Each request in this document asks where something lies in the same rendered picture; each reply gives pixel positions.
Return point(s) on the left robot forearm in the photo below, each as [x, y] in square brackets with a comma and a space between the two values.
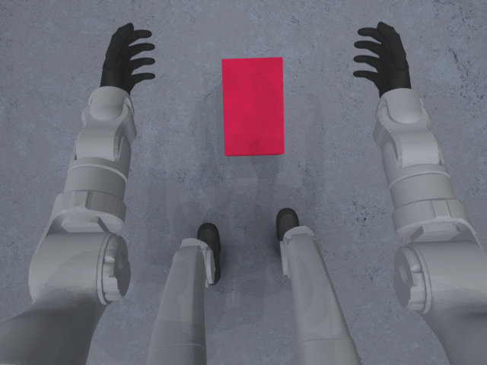
[92, 200]

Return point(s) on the right robot forearm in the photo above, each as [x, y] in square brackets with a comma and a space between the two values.
[425, 206]

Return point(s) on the right robot upper arm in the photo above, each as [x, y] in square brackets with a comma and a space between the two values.
[446, 283]

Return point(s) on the left robot thigh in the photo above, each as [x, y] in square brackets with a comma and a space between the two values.
[178, 337]

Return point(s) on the robot left hand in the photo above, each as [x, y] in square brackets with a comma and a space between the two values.
[117, 67]

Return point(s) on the left robot upper arm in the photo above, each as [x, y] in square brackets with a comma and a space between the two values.
[74, 278]

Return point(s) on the carton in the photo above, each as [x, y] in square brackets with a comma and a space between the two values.
[253, 106]

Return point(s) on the robot right hand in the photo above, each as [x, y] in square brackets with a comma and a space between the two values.
[392, 66]

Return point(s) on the robot thigh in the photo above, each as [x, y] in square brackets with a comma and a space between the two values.
[322, 336]
[178, 337]

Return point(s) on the right robot thigh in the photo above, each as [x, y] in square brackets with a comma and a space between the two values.
[322, 336]

